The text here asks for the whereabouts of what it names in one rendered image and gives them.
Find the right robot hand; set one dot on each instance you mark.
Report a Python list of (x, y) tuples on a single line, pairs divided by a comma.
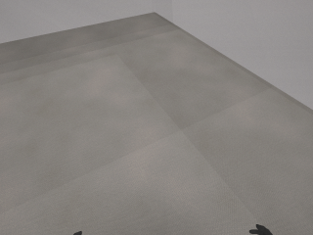
[(261, 230)]

